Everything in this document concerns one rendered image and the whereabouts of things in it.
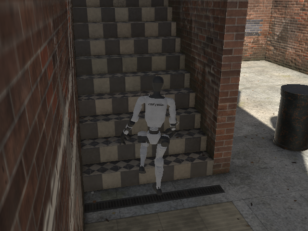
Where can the robot left hand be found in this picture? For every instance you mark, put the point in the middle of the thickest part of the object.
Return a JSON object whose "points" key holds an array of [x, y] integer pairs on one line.
{"points": [[124, 138]]}

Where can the robot left upper arm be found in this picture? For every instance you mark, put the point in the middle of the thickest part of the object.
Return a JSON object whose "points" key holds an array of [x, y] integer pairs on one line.
{"points": [[138, 107]]}

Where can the robot right upper arm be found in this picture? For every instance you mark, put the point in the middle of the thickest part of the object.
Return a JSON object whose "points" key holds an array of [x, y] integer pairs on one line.
{"points": [[172, 110]]}

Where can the right robot thigh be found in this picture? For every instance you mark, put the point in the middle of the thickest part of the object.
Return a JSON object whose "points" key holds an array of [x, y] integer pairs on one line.
{"points": [[161, 148]]}

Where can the robot right forearm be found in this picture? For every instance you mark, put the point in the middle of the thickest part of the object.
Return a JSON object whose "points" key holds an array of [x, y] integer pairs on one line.
{"points": [[173, 126]]}

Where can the robot right hand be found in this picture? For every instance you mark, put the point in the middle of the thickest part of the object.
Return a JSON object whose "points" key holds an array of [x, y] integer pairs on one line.
{"points": [[171, 134]]}

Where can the robot left foot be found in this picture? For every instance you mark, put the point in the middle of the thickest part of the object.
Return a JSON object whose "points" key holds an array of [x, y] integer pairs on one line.
{"points": [[142, 170]]}

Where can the robot left forearm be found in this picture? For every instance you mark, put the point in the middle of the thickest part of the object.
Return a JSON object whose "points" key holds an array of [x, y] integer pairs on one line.
{"points": [[129, 126]]}

